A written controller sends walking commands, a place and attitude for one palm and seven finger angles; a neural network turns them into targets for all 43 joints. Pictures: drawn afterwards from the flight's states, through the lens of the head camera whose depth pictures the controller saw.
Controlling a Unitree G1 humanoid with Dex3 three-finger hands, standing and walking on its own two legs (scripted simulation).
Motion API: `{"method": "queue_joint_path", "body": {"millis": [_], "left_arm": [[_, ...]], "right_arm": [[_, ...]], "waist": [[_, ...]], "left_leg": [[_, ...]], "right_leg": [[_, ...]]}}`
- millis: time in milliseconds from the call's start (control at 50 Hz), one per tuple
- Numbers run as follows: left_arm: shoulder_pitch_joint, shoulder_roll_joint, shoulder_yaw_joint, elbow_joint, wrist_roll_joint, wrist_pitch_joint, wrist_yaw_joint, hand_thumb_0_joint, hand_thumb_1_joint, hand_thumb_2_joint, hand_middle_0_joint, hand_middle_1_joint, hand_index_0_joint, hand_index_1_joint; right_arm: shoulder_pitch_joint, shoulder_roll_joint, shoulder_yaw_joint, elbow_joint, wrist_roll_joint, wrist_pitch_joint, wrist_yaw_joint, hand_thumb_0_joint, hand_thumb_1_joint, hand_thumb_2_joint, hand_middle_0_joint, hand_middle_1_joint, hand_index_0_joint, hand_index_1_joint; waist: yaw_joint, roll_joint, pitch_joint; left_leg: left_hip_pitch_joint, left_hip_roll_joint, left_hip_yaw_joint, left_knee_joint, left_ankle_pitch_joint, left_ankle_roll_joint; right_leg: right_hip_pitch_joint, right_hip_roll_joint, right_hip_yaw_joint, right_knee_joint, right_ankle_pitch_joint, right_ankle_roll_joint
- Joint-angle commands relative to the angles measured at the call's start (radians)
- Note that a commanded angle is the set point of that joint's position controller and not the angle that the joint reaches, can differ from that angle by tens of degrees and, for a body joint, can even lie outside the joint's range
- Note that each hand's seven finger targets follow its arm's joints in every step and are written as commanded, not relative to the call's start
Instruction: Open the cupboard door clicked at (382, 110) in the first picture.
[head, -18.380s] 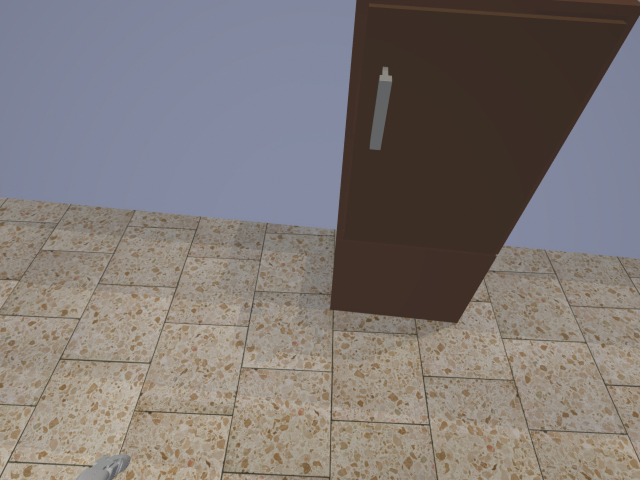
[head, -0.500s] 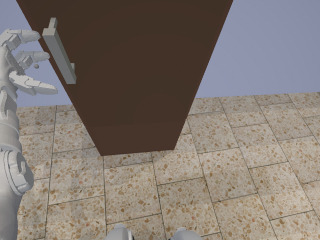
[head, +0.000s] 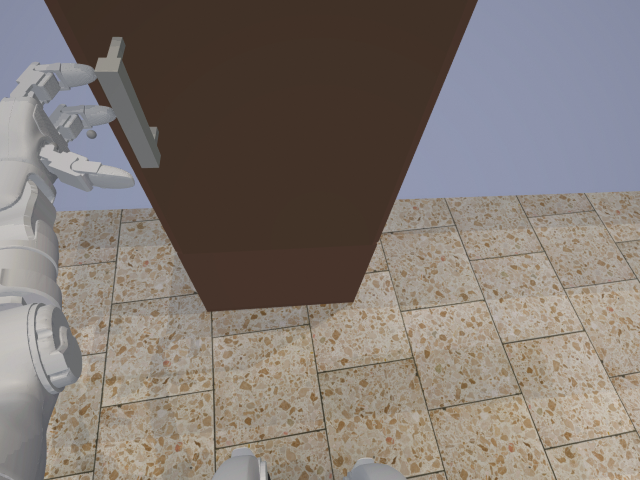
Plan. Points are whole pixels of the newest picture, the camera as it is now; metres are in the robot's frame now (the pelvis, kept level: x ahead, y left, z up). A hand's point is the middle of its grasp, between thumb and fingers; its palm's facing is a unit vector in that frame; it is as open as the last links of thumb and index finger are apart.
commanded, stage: slide the fingers in behind the handle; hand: left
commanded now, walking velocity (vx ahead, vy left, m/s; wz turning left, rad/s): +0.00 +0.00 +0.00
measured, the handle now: (135, 107) +0.54 +0.20 +0.12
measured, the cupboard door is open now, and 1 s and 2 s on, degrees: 0 0 0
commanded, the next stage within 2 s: close the thumb around the handle in 1.26 s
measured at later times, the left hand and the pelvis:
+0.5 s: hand (103, 142) +0.48 +0.22 +0.12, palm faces +0.09 -1.00 +0.00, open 15.1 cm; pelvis +0.00 +0.00 +0.00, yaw +1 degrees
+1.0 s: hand (147, 136) +0.49 +0.18 +0.12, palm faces +0.04 -1.00 -0.01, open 13.9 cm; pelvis -0.01 -0.01 +0.00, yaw +0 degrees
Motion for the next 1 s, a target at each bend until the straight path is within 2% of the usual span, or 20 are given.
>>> {"method": "queue_joint_path", "body": {"millis": [0,40,80,160,200,220,300,420,480,520,600,680,700,720,740,780,820,880,920,980], "left_arm": [[-0.475,0.164,-0.021,-0.251,-0.01,-0.069,-0.007,0.0,-0.5,0.3,-0.3,-1.2,-0.3,-1.2],[-0.47,0.177,-0.013,-0.252,-0.005,-0.072,-0.005,0.0,-0.5,0.3,-0.3,-1.2,-0.3,-1.2],[-0.498,0.116,-0.066,-0.248,-0.006,-0.067,-0.003,0.0,-0.5,0.3,-0.3,-1.2,-0.3,-1.2],[-0.518,0.117,-0.065,-0.254,0.0,-0.071,0.011,0.0,-0.5,0.3,-0.3,-1.2,-0.3,-1.2],[-0.53,0.051,-0.106,-0.303,-0.008,-0.081,0.01,0.0,-0.5,0.3,-0.3,-1.2,-0.3,-1.2],[-0.504,0.084,-0.075,-0.289,-0.007,-0.081,0.013,0.0,-0.5,0.3,-0.3,-1.2,-0.3,-1.2],[-0.502,0.024,-0.113,-0.312,-0.018,-0.083,0.019,0.0,-0.5,0.3,-0.3,-1.2,-0.3,-1.2],[-0.49,0.038,-0.102,-0.33,-0.007,-0.095,0.041,0.0,-0.5,0.3,-0.3,-1.2,-0.3,-1.2],[-0.5,-0.044,-0.164,-0.348,-0.009,-0.096,0.049,0.0,-0.5,0.3,-0.3,-1.2,-0.3,-1.2],[-0.497,-0.044,-0.16,-0.356,-0.008,-0.101,0.06,0.0,-0.5,0.3,-0.3,-1.2,-0.3,-1.2],[-0.529,-0.108,-0.207,-0.337,-0.012,-0.097,0.079,0.0,-0.5,0.3,-0.3,-1.2,-0.3,-1.2],[-0.501,-0.009,-0.078,-0.24,-0.027,-0.071,0.125,0.0,-0.5,0.3,-0.3,-1.2,-0.3,-1.2],[-0.497,0.072,-0.009,-0.227,-0.021,-0.071,0.144,0.0,-0.5,0.3,-0.3,-1.2,-0.3,-1.2],[-0.485,0.096,0.005,-0.203,-0.004,-0.067,0.159,0.0,-0.5,0.3,-0.3,-1.2,-0.3,-1.2],[-0.507,0.105,-0.003,-0.218,0.017,-0.073,0.173,0.0,-0.5,0.3,-0.3,-1.2,-0.3,-1.2],[-0.52,0.025,-0.081,-0.248,0.052,-0.093,0.172,0.0,-0.5,0.3,-0.3,-1.2,-0.3,-1.2],[-0.493,0.059,-0.059,-0.218,0.062,-0.107,0.166,0.0,-0.5,0.3,-0.3,-1.2,-0.3,-1.2],[-0.523,0.054,-0.062,-0.189,0.034,-0.093,0.139,0.0,-0.5,0.3,-0.3,-1.2,-0.3,-1.2],[-0.55,0.093,-0.033,-0.178,0.017,-0.086,0.128,0.0,-0.5,0.3,-0.3,-1.2,-0.3,-1.2],[-0.567,0.086,-0.051,-0.175,0.022,-0.078,0.115,0.0,-0.5,0.3,-0.3,-1.2,-0.3,-1.2]], "right_arm": [[0.155,-0.185,-0.067,-0.041,-0.01,-0.027,-0.013,0.0,-0.9,-0.9,0.2,0.3,0.2,0.3],[0.15,-0.184,-0.068,-0.035,-0.007,-0.027,-0.011,0.0,-0.9,-0.9,0.2,0.3,0.2,0.3],[0.14,-0.179,-0.066,-0.032,-0.007,-0.03,-0.009,0.0,-0.9,-0.9,0.2,0.3,0.2,0.3],[0.146,-0.181,-0.068,-0.025,-0.009,-0.036,-0.008,0.0,-0.9,-0.9,0.2,0.3,0.2,0.3],[0.144,-0.171,-0.071,-0.025,-0.012,-0.045,-0.005,0.0,-0.9,-0.9,0.2,0.3,0.2,0.3],[0.144,-0.175,-0.072,-0.02,-0.012,-0.044,-0.003,0.0,-0.9,-0.9,0.2,0.3,0.2,0.3],[0.134,-0.169,-0.072,-0.024,-0.011,-0.051,0.002,0.0,-0.9,-0.9,0.2,0.3,0.2,0.3],[0.123,-0.17,-0.074,-0.019,-0.01,-0.056,0.006,0.0,-0.9,-0.9,0.2,0.3,0.2,0.3],[0.11,-0.161,-0.075,-0.02,-0.01,-0.062,0.011,0.0,-0.9,-0.9,0.2,0.3,0.2,0.3],[0.112,-0.161,-0.078,-0.016,-0.01,-0.066,0.01,0.0,-0.9,-0.9,0.2,0.3,0.2,0.3],[0.107,-0.159,-0.075,-0.008,-0.009,-0.076,0.01,0.0,-0.9,-0.9,0.2,0.3,0.2,0.3],[0.103,-0.164,-0.068,-0.009,-0.008,-0.078,0.006,0.0,-0.9,-0.9,0.2,0.3,0.2,0.3],[0.11,-0.17,-0.063,-0.008,-0.013,-0.077,0.004,0.0,-0.9,-0.9,0.2,0.3,0.2,0.3],[0.107,-0.165,-0.058,-0.017,-0.012,-0.076,0.006,0.0,-0.9,-0.9,0.2,0.3,0.2,0.3],[0.11,-0.162,-0.056,-0.023,-0.015,-0.074,0.008,0.0,-0.9,-0.9,0.2,0.3,0.2,0.3],[0.104,-0.149,-0.058,-0.037,-0.018,-0.08,0.017,0.0,-0.9,-0.9,0.2,0.3,0.2,0.3],[0.113,-0.156,-0.061,-0.038,-0.019,-0.076,0.017,0.0,-0.9,-0.9,0.2,0.3,0.2,0.3],[0.117,-0.165,-0.064,-0.041,-0.011,-0.072,0.009,0.0,-0.9,-0.9,0.2,0.3,0.2,0.3],[0.121,-0.171,-0.063,-0.036,-0.008,-0.072,0.002,0.0,-0.9,-0.9,0.2,0.3,0.2,0.3],[0.132,-0.167,-0.061,-0.03,-0.008,-0.073,-0.002,0.0,-0.9,-0.9,0.2,0.3,0.2,0.3]], "waist": [[-0.042,0.128,-0.44],[-0.033,0.142,-0.447],[-0.052,0.145,-0.403],[-0.052,0.141,-0.419],[-0.055,0.175,-0.451],[-0.04,0.18,-0.463],[-0.049,0.139,-0.439],[-0.034,0.158,-0.45],[-0.044,0.169,-0.423],[-0.038,0.18,-0.44],[-0.059,0.124,-0.391],[-0.024,0.052,-0.377],[-0.006,0.047,-0.386],[-0.004,0.045,-0.387],[-0.007,0.051,-0.387],[-0.024,0.085,-0.386],[-0.026,0.056,-0.391],[-0.043,0.025,-0.371],[-0.042,0.042,-0.395],[-0.054,0.059,-0.385]], "left_leg": [[0.527,-0.014,-0.076,-0.055,0.437,0.012],[0.526,-0.014,-0.075,-0.054,0.44,0.009],[0.514,-0.015,-0.074,-0.059,0.399,0.01],[0.521,-0.015,-0.083,-0.061,0.397,0.009],[0.57,-0.017,-0.084,-0.051,0.449,0.009],[0.579,-0.014,-0.088,-0.05,0.453,0.004],[0.567,-0.017,-0.086,-0.053,0.455,0.009],[0.572,-0.018,-0.089,-0.059,0.453,0.003],[0.588,-0.018,-0.091,-0.063,0.435,0.001],[0.615,-0.015,-0.099,-0.06,0.461,-0.002],[0.587,-0.018,-0.107,-0.073,0.4,0.0],[0.497,-0.028,-0.09,-0.091,0.34,0.003],[0.465,-0.032,-0.082,-0.088,0.347,0.005],[0.44,-0.034,-0.074,-0.089,0.346,0.006],[0.427,-0.035,-0.066,-0.086,0.348,0.009],[0.444,-0.035,-0.06,-0.074,0.342,0.01],[0.432,-0.031,-0.062,-0.07,0.327,0.01],[0.403,-0.031,-0.056,-0.08,0.26,0.014],[0.392,-0.033,-0.051,-0.079,0.249,0.016],[0.388,-0.032,-0.05,-0.073,0.255,0.019]], "right_leg": [[-0.022,0.039,0.02,-0.08,0.366,-0.006],[-0.016,0.038,0.022,-0.078,0.373,-0.006],[-0.042,0.037,0.02,-0.087,0.345,-0.004],[-0.042,0.037,0.019,-0.082,0.337,-0.008],[-0.049,0.038,0.017,-0.078,0.361,-0.011],[-0.049,0.039,0.015,-0.078,0.356,-0.012],[-0.034,0.041,0.013,-0.08,0.372,-0.011],[-0.027,0.038,0.012,-0.075,0.368,-0.014],[-0.051,0.039,0.008,-0.082,0.344,-0.013],[-0.059,0.04,0.007,-0.078,0.345,-0.015],[-0.071,0.038,0.0,-0.085,0.307,-0.015],[-0.009,0.032,0.007,-0.089,0.303,-0.012],[0.023,0.029,0.012,-0.08,0.321,-0.012],[0.038,0.025,0.018,-0.075,0.333,-0.007],[0.043,0.023,0.023,-0.071,0.346,-0.005],[0.011,0.025,0.027,-0.07,0.34,-0.003],[0.013,0.027,0.029,-0.07,0.327,-0.003],[0.023,0.028,0.036,-0.088,0.291,0.0],[0.04,0.025,0.046,-0.093,0.292,0.002],[0.022,0.025,0.046,-0.095,0.294,0.004]]}}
